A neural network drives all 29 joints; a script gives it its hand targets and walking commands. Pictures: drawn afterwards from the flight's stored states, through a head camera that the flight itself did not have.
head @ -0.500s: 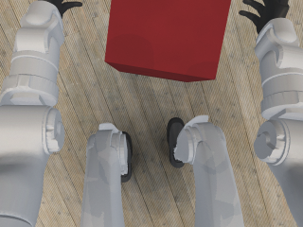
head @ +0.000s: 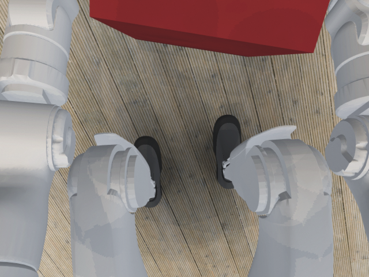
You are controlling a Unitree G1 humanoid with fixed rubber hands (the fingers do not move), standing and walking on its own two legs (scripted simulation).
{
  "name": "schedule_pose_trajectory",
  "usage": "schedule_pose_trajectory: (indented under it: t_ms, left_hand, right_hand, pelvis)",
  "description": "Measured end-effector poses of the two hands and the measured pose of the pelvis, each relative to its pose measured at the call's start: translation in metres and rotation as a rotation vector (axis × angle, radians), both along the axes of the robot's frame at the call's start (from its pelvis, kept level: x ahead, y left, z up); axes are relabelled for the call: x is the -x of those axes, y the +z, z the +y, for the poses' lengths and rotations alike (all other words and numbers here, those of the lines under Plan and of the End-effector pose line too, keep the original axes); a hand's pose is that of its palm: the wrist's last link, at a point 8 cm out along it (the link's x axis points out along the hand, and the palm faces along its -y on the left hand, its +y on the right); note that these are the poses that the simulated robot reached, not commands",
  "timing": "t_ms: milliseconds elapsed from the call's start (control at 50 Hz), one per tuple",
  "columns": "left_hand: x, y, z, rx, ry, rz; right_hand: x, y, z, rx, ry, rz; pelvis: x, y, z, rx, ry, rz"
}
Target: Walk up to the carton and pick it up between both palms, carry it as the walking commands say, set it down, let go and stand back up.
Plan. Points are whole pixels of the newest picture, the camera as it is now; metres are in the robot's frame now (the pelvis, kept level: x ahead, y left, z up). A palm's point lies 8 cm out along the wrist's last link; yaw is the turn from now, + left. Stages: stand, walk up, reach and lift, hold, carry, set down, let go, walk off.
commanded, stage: reach and lift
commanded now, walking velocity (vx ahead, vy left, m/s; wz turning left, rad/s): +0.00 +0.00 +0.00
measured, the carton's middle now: out of the picture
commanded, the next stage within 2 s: none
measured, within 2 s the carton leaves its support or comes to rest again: leaves its support in 1.76 s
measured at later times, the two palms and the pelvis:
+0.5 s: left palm out of the picture +0.57 +0.14 -0.16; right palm out of the picture +0.51 -0.24 -0.16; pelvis +0.00 +0.01 +0.00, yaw +0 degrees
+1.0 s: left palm out of the picture +0.58 +0.12 -0.17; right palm out of the picture +0.53 -0.23 -0.16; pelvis +0.00 +0.00 +0.00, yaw +0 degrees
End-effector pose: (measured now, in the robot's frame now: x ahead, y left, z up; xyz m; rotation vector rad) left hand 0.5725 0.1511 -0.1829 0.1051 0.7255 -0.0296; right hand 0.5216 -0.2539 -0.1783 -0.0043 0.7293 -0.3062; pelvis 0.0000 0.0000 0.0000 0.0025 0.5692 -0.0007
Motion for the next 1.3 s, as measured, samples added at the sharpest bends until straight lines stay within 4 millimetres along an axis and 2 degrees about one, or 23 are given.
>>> schedule_pose_trajectory:
  t_ms: [60, 100, 260, 380, 480, 560, 700, 1000, 1300]
  left_hand:
    - [-0.001, -0.008, -0.001, 0.008, 0.023, -0.025]
    - [-0.003, -0.008, 0.001, 0.011, 0.041, -0.032]
    - [-0.004, 0.018, 0.008, -0.005, 0.026, -0.037]
    - [-0.003, 0.033, 0.007, -0.021, 0.008, -0.018]
    - [0.003, 0.029, -0.004, -0.001, -0.002, 0.007]
    - [0.005, 0.022, -0.013, 0.016, 0.008, 0.008]
    - [-0.002, 0.016, -0.028, 0.027, -0.004, -0.014]
    - [-0.003, 0.017, -0.032, 0.016, -0.038, -0.017]
    - [-0.002, 0.015, -0.032, 0.06, -0.017, -0.007]
  right_hand:
    - [-0.001, 0.002, -0.015, 0.038, -0.028, -0.031]
    - [-0.001, 0.005, -0.017, 0.04, -0.029, -0.027]
    - [-0.014, 0.019, 0.016, -0.035, 0.012, -0.039]
    - [0.003, 0.022, 0.009, -0.011, -0.024, -0.005]
    - [0.015, 0.023, 0.007, -0.005, -0.016, 0.005]
    - [0.004, 0.023, 0.02, -0.03, 0.01, -0.021]
    - [-0.006, 0.019, 0.02, -0.008, -0.008, 0.0]
    - [-0.006, 0.017, 0.019, -0.024, -0.018, -0.01]
    - [-0.006, 0.016, 0.02, -0.038, -0.018, -0.009]
  pelvis:
    - [-0.002, -0.005, -0.001, 0.002, 0.001, -0.006]
    - [-0.004, -0.007, -0.002, 0.002, -0.006, -0.013]
    - [-0.003, -0.007, -0.001, 0.008, -0.003, -0.023]
    - [-0.002, -0.003, 0.004, 0.009, 0.008, -0.004]
    - [0.0, 0.0, 0.006, 0.014, 0.004, 0.006]
    - [0.003, 0.002, 0.005, 0.01, -0.002, 0.006]
    - [0.002, 0.001, 0.001, 0.004, 0.001, 0.004]
    - [-0.004, 0.003, 0.001, 0.007, -0.002, 0.05]
    - [0.004, -0.013, 0.0, 0.019, 0.005, 0.005]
